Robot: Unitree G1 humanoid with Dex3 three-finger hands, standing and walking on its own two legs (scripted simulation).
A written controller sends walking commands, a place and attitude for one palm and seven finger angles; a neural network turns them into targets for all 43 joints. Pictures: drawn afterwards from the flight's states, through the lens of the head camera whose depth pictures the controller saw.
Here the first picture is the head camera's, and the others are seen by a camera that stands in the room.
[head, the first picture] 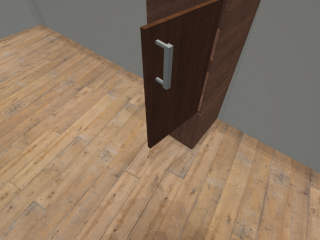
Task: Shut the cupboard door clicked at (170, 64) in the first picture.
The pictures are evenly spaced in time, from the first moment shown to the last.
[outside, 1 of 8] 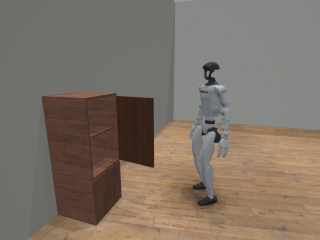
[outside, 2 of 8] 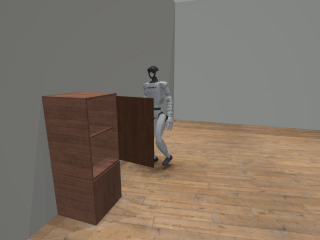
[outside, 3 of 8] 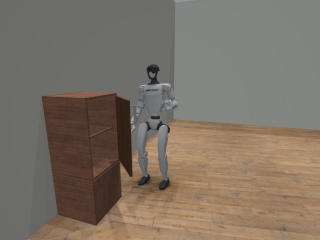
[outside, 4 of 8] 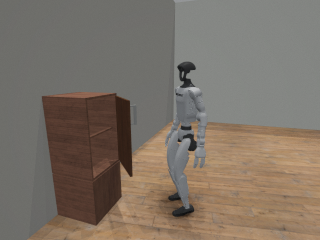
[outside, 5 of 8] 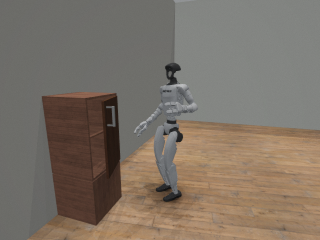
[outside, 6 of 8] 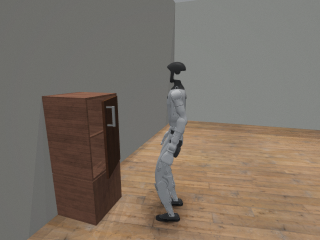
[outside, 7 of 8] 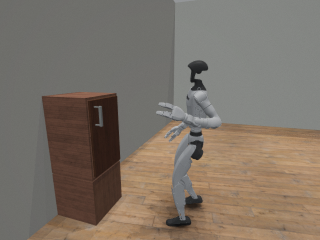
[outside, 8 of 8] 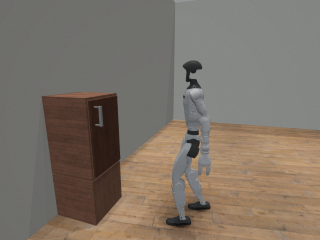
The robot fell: no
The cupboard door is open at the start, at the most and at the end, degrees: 82 82 0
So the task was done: yes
